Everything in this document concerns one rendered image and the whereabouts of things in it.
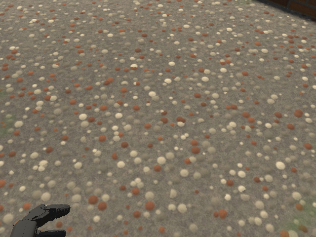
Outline robot left hand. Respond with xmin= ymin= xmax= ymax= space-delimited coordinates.
xmin=10 ymin=203 xmax=71 ymax=237

